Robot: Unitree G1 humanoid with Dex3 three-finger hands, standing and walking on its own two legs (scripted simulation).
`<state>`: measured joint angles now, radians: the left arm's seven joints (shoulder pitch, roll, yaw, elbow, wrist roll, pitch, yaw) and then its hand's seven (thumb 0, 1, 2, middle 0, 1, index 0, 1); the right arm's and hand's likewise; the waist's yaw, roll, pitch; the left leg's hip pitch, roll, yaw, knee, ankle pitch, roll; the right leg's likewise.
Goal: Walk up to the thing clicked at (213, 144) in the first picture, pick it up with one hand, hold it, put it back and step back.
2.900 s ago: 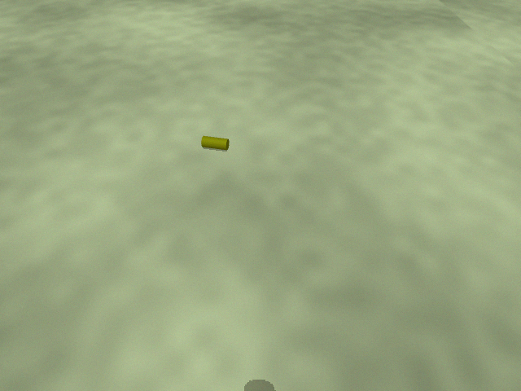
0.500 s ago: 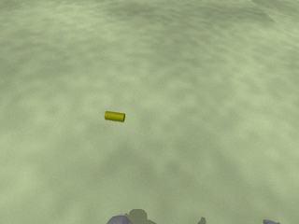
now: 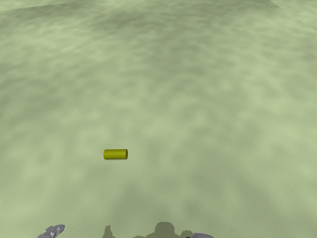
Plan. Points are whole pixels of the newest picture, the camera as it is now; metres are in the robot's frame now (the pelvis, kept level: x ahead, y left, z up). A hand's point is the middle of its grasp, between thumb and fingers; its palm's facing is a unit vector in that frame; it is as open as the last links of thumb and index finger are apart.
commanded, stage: walk up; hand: left
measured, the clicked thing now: (115, 154) +0.76 +0.37 -0.72
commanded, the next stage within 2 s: none
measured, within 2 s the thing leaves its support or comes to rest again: neither
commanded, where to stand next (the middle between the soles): +0.45 +0.09 m, yaw +0 degrees
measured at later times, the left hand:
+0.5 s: hand (45, 231) +0.18 +0.36 -0.14, palm faces +0.04 -0.92 -0.39, open 7.4 cm
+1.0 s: hand (66, 156) +0.41 +0.36 -0.12, palm faces -0.03 -0.91 -0.42, open 7.4 cm
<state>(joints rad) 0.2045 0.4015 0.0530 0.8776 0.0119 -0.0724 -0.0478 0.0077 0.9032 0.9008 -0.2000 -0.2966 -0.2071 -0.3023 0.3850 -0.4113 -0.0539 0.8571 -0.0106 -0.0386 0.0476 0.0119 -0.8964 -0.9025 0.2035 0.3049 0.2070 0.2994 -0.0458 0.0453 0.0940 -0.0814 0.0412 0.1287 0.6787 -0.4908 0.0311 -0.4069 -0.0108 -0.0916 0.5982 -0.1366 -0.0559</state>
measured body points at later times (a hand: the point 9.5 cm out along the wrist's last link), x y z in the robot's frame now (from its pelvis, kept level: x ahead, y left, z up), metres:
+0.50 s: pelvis +0.18 +0.06 +0.00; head +0.20 +0.09 +0.45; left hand +0.17 +0.40 -0.12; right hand +0.28 -0.26 -0.09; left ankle +0.26 +0.19 -0.72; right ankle +0.11 -0.09 -0.71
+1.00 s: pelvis +0.34 +0.08 +0.00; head +0.37 +0.06 +0.45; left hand +0.41 +0.41 -0.09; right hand +0.39 -0.23 -0.13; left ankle +0.27 +0.19 -0.71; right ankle +0.44 -0.02 -0.72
